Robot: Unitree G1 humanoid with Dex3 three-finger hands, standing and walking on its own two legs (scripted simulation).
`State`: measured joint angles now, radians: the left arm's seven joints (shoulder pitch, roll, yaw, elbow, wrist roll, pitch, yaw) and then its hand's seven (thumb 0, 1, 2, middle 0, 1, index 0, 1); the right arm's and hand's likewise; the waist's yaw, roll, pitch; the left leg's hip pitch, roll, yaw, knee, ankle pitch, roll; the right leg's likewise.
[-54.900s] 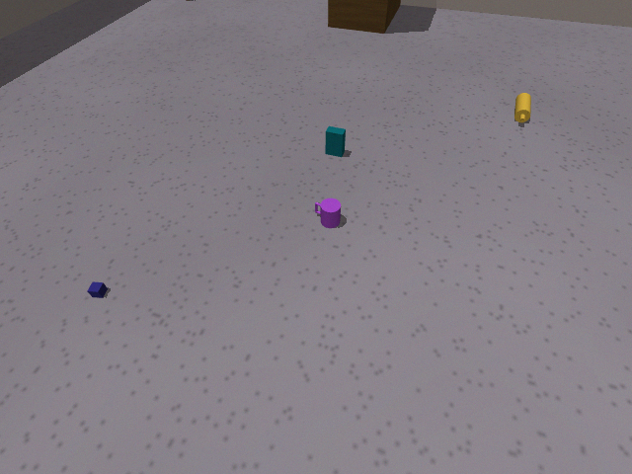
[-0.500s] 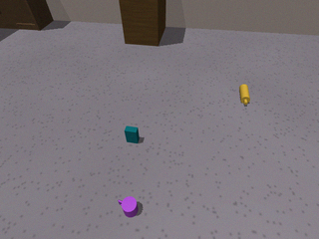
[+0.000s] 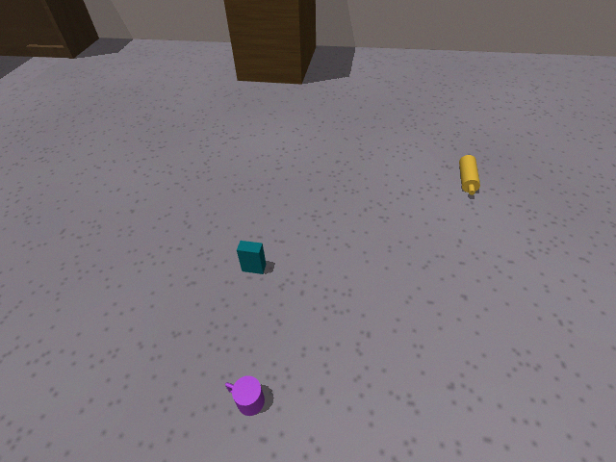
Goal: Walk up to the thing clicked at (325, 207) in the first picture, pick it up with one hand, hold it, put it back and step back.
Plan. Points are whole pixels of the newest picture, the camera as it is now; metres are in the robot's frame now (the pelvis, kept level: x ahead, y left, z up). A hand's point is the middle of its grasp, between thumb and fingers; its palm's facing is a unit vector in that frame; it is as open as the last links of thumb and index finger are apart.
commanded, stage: stand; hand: left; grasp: from above
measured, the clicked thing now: (243, 393) +0.44 +0.25 -0.73
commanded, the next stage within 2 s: step back in 1.26 s
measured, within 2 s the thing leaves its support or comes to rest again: neither
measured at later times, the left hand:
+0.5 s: hand out of the picture +0.08 +0.24 -0.16, palm faces +0.02 -0.94 -0.34, open 7.4 cm
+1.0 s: hand out of the picture +0.08 +0.24 -0.16, palm faces +0.00 -0.94 -0.34, open 7.4 cm
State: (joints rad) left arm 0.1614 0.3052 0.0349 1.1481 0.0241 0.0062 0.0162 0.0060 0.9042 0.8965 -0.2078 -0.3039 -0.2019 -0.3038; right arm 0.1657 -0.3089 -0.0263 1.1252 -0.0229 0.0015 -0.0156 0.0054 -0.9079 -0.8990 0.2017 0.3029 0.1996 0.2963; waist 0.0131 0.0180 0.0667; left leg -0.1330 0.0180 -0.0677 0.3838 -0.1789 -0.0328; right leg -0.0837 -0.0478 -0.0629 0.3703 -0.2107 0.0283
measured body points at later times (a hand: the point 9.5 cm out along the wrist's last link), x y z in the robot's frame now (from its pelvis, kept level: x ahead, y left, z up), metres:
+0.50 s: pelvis +0.01 -0.01 +0.00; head +0.01 -0.01 +0.45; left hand +0.08 +0.29 -0.13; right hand +0.08 -0.30 -0.14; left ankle +0.03 +0.14 -0.74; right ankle +0.00 -0.13 -0.74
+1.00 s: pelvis +0.01 -0.01 +0.00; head +0.02 -0.01 +0.45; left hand +0.08 +0.29 -0.13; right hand +0.08 -0.30 -0.14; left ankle +0.03 +0.14 -0.74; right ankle +0.00 -0.13 -0.74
